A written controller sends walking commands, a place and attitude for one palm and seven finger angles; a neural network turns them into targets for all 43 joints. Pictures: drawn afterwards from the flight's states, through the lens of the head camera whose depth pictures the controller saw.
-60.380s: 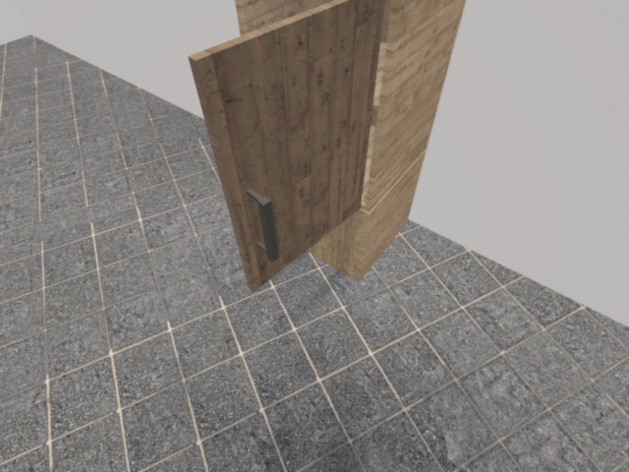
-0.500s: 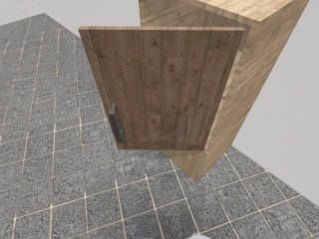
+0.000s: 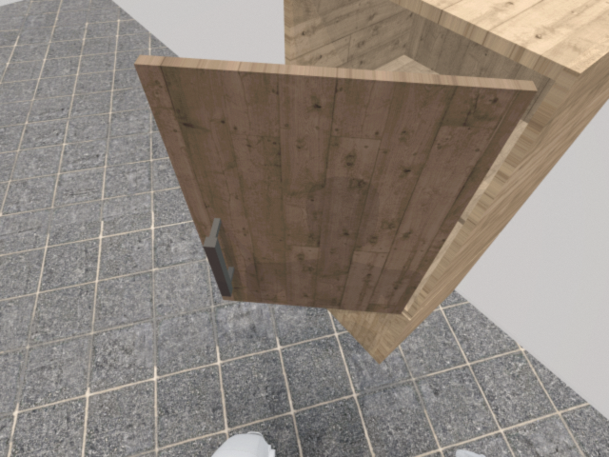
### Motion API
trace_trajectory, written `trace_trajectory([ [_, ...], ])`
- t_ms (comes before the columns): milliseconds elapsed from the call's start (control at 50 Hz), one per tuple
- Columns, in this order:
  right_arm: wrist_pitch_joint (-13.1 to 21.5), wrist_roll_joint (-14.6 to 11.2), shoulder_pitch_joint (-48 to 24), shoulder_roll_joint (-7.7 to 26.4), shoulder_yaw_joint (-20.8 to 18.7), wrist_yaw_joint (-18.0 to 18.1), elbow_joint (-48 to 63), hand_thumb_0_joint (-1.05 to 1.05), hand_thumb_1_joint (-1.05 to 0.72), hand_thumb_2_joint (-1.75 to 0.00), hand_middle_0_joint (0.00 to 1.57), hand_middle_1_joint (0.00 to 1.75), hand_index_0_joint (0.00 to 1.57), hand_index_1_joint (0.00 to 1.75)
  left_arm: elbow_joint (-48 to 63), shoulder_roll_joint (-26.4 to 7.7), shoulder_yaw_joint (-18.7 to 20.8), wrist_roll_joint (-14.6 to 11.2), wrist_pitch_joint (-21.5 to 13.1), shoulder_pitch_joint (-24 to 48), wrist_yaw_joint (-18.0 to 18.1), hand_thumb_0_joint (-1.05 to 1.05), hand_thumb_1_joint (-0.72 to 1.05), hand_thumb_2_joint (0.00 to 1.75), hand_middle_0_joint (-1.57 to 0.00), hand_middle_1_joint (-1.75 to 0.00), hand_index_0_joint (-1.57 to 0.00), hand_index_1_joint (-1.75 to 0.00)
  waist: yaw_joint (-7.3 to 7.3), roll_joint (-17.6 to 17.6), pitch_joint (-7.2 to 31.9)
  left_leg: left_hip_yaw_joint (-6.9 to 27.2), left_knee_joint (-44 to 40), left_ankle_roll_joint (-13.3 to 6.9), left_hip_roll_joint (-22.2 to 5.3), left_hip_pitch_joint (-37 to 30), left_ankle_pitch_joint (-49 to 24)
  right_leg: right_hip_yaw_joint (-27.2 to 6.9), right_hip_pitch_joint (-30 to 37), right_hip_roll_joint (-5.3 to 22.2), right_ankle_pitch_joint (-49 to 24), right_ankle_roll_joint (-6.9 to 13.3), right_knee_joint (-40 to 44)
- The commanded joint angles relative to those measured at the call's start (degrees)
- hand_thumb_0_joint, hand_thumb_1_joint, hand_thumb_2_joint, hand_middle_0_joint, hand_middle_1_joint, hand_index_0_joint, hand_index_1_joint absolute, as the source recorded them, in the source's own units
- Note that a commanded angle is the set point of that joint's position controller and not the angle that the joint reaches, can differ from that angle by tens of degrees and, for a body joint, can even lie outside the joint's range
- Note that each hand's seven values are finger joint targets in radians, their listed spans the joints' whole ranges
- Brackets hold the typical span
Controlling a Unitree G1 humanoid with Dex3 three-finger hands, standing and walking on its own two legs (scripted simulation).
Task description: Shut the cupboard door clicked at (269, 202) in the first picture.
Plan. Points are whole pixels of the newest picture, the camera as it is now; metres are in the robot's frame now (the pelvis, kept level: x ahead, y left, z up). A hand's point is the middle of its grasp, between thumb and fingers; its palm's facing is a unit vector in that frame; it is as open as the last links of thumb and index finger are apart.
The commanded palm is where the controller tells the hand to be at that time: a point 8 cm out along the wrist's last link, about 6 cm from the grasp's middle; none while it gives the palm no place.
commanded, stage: come to a stop and stand still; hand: left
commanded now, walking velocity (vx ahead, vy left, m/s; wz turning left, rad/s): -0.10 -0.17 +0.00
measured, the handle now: (222, 260) +0.42 +0.18 -0.11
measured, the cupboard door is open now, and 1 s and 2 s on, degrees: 45 45 45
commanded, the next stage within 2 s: look again from close up in 1.22 s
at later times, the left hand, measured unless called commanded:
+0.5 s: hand out of the picture +0.03 +0.18 -0.17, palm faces -0.04 -0.97 -0.22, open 7.3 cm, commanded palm none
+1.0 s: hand out of the picture -0.05 +0.17 -0.19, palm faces +0.05 -0.98 -0.19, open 7.3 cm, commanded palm none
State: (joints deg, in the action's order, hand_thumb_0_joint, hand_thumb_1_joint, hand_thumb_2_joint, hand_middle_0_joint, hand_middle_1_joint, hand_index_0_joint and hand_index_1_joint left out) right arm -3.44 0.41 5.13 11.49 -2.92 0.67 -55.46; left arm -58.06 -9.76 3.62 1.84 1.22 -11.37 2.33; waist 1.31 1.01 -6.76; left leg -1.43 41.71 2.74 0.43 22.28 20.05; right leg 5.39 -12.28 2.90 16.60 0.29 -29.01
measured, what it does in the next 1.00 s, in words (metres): steps on the spot: left foot, then right foot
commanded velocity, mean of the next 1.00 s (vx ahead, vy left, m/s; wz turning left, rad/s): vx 0.04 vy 0.01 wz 0.00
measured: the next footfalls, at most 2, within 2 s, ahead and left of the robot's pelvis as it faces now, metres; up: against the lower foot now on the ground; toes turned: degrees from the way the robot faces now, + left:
left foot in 0.04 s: +0.07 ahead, +0.12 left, +0.00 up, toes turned +2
right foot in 0.52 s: -0.06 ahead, -0.15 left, +0.00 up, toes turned -3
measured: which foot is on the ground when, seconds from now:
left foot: up 0.00-0.02, down 0.04-0.52, up 0.54-0.86, down 0.88-1.00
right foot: down 0.00-0.04, up 0.06-0.50, down 0.52-1.00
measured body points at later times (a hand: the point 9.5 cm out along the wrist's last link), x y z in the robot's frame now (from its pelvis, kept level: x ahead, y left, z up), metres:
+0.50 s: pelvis -0.04 -0.01 +0.00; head -0.02 -0.01 +0.45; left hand +0.03 +0.23 -0.15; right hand -0.05 -0.26 -0.15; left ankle +0.03 +0.12 -0.74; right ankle -0.10 -0.15 -0.73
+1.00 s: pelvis -0.03 +0.00 +0.00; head -0.01 +0.02 +0.44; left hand -0.05 +0.23 -0.17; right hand +0.02 -0.24 -0.15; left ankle -0.03 +0.10 -0.74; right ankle -0.10 -0.15 -0.74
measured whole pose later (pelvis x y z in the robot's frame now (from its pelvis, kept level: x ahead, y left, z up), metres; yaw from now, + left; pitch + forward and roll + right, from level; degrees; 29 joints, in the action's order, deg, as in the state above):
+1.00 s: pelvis -0.03 +0.00 +0.00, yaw -1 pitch -1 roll +1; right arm -0.5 0.6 10.8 8.6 -0.6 1.7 -60.5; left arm -62.8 -10.1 1.9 1.1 2.1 -16.6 2.4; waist 2.1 3.7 -3.7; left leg -4.2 29.8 -1.7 0.9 13.1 16.0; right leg 0.0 -7.4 4.3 21.7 -2.4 -30.0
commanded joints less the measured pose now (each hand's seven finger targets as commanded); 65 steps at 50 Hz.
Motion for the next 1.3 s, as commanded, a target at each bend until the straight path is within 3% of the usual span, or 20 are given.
trace_trajectory([
  [0, 2.4, 0.9, 10.4, 9.1, -1.7, 0.3, 1.1, 0.0, -0.9, -0.9, 0.2, 0.3, 0.2, 0.3, 4.3, -6.3, 1.2, -1.0, 0.4, -4.8, 0.8, 0.0, 0.9, 0.9, -0.2, -0.3, -0.2, -0.3, -1.97, -9.4, 13.9, 14.0, -18.9, -5.5, -16.3, -19.7, -44.8, -1.6, -5.6, 2.1, -3.3, 0.0, -10.6],
  [20, 2.2, 0.8, 11.4, 12.8, -2.2, 1.0, 1.8, 0.0, -0.9, -0.9, 0.2, 0.3, 0.2, 0.3, 4.5, -5.2, 0.5, -1.5, 0.8, -5.8, 1.0, 0.0, 0.9, 0.9, -0.2, -0.3, -0.2, -0.3, -3.18, -17.4, 15.1, 21.6, -19.2, -13.3, -25.3, -19.1, -65.7, -3.9, -8.8, -3.2, 22.5, -1.7, -23.3],
  [40, 1.9, 1.1, 11.5, 12.8, -1.9, 1.5, 2.1, 0.0, -0.9, -0.9, 0.2, 0.3, 0.2, 0.3, 5.2, -6.8, 0.7, -1.2, 1.2, -5.2, 1.3, 0.0, 0.9, 0.9, -0.2, -0.3, -0.2, -0.3, -4.04, -11.5, 14.2, 16.8, -18.2, -16.6, -25.6, -14.6, -60.0, -8.9, -7.0, -3.6, 23.4, -0.3, -32.5],
  [140, 2.6, 1.4, 6.0, 8.8, -0.3, 3.0, 4.7, 0.0, -0.9, -0.9, 0.2, 0.3, 0.2, 0.3, 4.7, -8.1, 1.9, -0.6, 2.2, -4.8, -0.2, 0.0, 0.9, 0.9, -0.2, -0.3, -0.2, -0.3, -1.19, -8.2, 9.9, 11.8, -19.6, -13.8, -19.4, -13.3, -46.0, -12.2, -16.8, -3.6, 10.2, -2.5, -43.8],
  [280, 3.0, 1.4, 10.4, 9.1, -1.1, 2.5, 2.6, 0.0, -0.9, -0.9, 0.2, 0.3, 0.2, 0.3, 5.4, -6.4, 1.3, -0.4, 2.4, -3.0, -2.0, 0.0, 0.9, 0.9, -0.2, -0.3, -0.2, -0.3, -3.25, -10.6, 12.2, 12.6, -25.1, -11.7, -17.7, -17.8, -17.5, -9.0, -16.1, -2.2, 7.3, -2.9, -31.1],
  [400, 2.6, 1.6, 10.4, 9.4, -1.7, 1.2, 0.4, 0.0, -0.9, -0.9, 0.2, 0.3, 0.2, 0.3, 3.9, -4.1, -0.3, -0.8, 1.3, -3.1, -2.4, 0.0, 0.9, 0.9, -0.2, -0.3, -0.2, -0.3, -2.71, -13.8, 7.3, 12.4, -29.2, -9.6, -14.5, -7.5, 3.5, -2.5, -1.6, -3.4, 8.7, -0.7, -6.1],
  [440, 2.3, 1.2, 9.2, 8.6, -1.7, 1.0, -0.3, 0.0, -0.9, -0.9, 0.2, 0.3, 0.2, 0.3, 0.7, -4.4, -0.2, -0.9, 0.8, -10.0, -2.2, 0.0, 0.9, 0.9, -0.2, -0.3, -0.2, -0.3, 0.21, -9.9, 8.2, 7.7, -27.4, -5.9, -10.1, -1.2, 8.6, -1.0, 10.1, -4.0, 0.1, -0.1, 6.2],
  [460, 2.1, 0.7, 9.2, 6.0, -1.2, 0.7, -0.4, 0.0, -0.9, -0.9, 0.2, 0.3, 0.2, 0.3, -0.3, -6.2, 0.0, -0.6, 0.3, -12.5, -1.7, 0.0, 0.9, 0.9, -0.2, -0.3, -0.2, -0.3, 1.08, -3.6, 7.7, 4.5, -22.6, -3.4, -6.0, 2.3, 10.3, -5.8, 12.8, -0.2, 4.5, 1.2, 12.4],
  [480, 1.9, 0.2, 8.9, 2.3, -0.3, 0.5, 0.2, 0.0, -0.9, -0.9, 0.2, 0.3, 0.2, 0.3, -0.2, -9.6, 0.4, -0.2, -0.3, -11.4, -1.3, 0.0, 0.9, 0.9, -0.2, -0.3, -0.2, -0.3, 0.29, 8.3, 4.8, -0.1, -13.0, -0.9, -1.3, 4.7, 7.9, -20.0, 6.7, 10.1, 19.2, 4.9, 20.5],
  [500, 1.6, 0.6, 7.6, 2.3, -0.1, 0.0, 1.2, 0.0, -0.9, -0.9, 0.2, 0.3, 0.2, 0.3, 1.8, -12.5, 0.6, -0.3, -0.4, -6.6, -1.1, 0.0, 0.9, 0.9, -0.2, -0.3, -0.2, -0.3, 0.04, 10.9, -0.2, -0.6, -7.0, -1.0, -1.6, 3.7, 6.8, -25.4, -4.0, 16.4, 27.9, 7.2, 26.5],
  [520, 1.5, 0.9, 8.1, 3.2, -0.3, -0.6, 1.5, 0.0, -0.9, -0.9, 0.2, 0.3, 0.2, 0.3, 3.4, -13.0, 0.3, -0.1, -0.3, -3.0, -1.1, 0.0, 0.9, 0.9, -0.2, -0.3, -0.2, -0.3, -1.04, 7.7, -1.1, -0.2, -2.2, -1.5, -1.3, 2.2, 6.7, -25.0, -8.2, 17.3, 25.7, 8.1, 26.6],
  [580, 2.1, 1.2, 11.8, 3.7, -0.3, -0.6, -2.1, 0.0, -0.9, -0.9, 0.2, 0.3, 0.2, 0.3, 1.8, -8.7, -0.4, -0.8, -2.1, -2.2, -1.0, 0.0, 0.9, 0.9, -0.2, -0.3, -0.2, -0.3, -2.09, 9.7, -3.0, 0.8, 2.6, -1.4, -2.3, 4.8, -0.8, -18.6, -1.7, 12.4, 3.4, 7.5, 20.9],
  [660, 2.5, 0.7, 12.4, 3.6, -0.3, -0.5, -2.2, 0.0, -0.9, -0.9, 0.2, 0.3, 0.2, 0.3, 0.6, -8.4, 0.1, -0.5, -2.6, -6.6, -0.6, 0.0, 0.9, 0.9, -0.2, -0.3, -0.2, -0.3, -0.51, 8.9, 0.7, -0.6, 3.8, -0.4, -1.8, 6.2, 0.7, -14.7, 7.4, 13.4, -21.0, 8.2, 14.2],
  [760, 2.6, 0.1, 9.5, 2.9, 0.2, 0.2, -0.9, 0.0, -0.9, -0.9, 0.2, 0.3, 0.2, 0.3, -0.7, -8.9, 0.7, -0.3, -1.9, -9.3, 0.2, 0.0, 0.9, 0.9, -0.2, -0.3, -0.2, -0.3, 1.06, 10.6, 4.4, -1.0, -5.3, -0.6, -1.5, 2.0, 2.4, -15.0, 11.4, 14.5, -35.8, 9.4, 7.5],
  [820, 3.5, 0.1, 13.7, 2.7, 0.5, 0.4, -3.1, 0.0, -0.9, -0.9, 0.2, 0.3, 0.2, 0.3, -0.6, -7.6, 0.3, -1.0, -1.3, -6.9, 0.3, 0.0, 0.9, 0.9, -0.2, -0.3, -0.2, -0.3, -1.52, 9.0, 6.7, -1.2, -20.6, -1.6, -1.0, -13.9, -14.5, -10.7, 3.3, 8.4, -29.0, 4.2, 1.3],
  [860, 4.4, 0.5, 15.0, 7.4, 0.0, 1.2, -4.0, 0.0, -0.9, -0.9, 0.2, 0.3, 0.2, 0.3, -0.8, -4.0, -0.8, -1.3, -0.9, -9.8, 0.3, 0.0, 0.9, 0.9, -0.2, -0.3, -0.2, -0.3, -0.85, -5.1, 12.2, 7.3, -15.7, -6.7, -11.6, -23.4, -39.1, -5.8, -2.2, 2.3, -8.3, 0.1, -2.0],
  [880, 3.9, 0.5, 14.2, 7.7, -0.1, 1.5, -4.1, 0.0, -0.9, -0.9, 0.2, 0.3, 0.2, 0.3, -1.0, -3.3, -1.1, -1.1, -0.5, -9.3, 0.6, 0.0, 0.9, 0.9, -0.2, -0.3, -0.2, -0.3, -0.89, -5.6, 10.4, 7.3, -16.8, -8.4, -13.4, -19.9, -37.3, -4.5, -1.0, 1.0, 1.8, -0.4, -0.8],
  [940, 3.7, 0.2, 10.1, 5.7, 0.7, 2.0, -4.0, 0.0, -0.9, -0.9, 0.2, 0.3, 0.2, 0.3, -2.1, -3.4, -1.5, -1.0, 0.5, -7.5, 0.2, 0.0, 0.9, 0.9, -0.2, -0.3, -0.2, -0.3, -0.53, -10.0, 4.6, 7.3, -21.0, -7.8, -10.6, -14.5, -34.0, -4.5, 0.7, 1.0, -0.9, -0.8, 0.8],
  [1100, 3.8, -0.1, 8.6, 4.6, 0.8, 1.7, -4.3, 0.0, -0.9, -0.9, 0.2, 0.3, 0.2, 0.3, -4.1, -4.7, -2.0, -0.7, -0.5, -7.2, -0.4, 0.0, 0.9, 0.9, -0.2, -0.3, -0.2, -0.3, -1.3, -0.6, 5.3, 3.6, -21.0, -4.2, -6.6, -16.7, -21.2, -7.4, 2.3, 2.7, -9.7, -0.4, 8.8],
  [1280, 4.3, 0.1, 9.0, 4.4, 1.2, 1.3, -5.7, 0.0, -0.9, -0.9, 0.2, 0.3, 0.2, 0.3, -4.3, -4.8, -2.1, -0.9, -1.0, -6.5, -0.5, 0.0, 0.9, 0.9, -0.2, -0.3, -0.2, -0.3, -1.2, -0.1, 4.7, 3.2, -22.9, -3.8, -6.2, -16.0, -20.1, -7.6, 3.1, 3.3, -10.2, -0.5, 10.2],
])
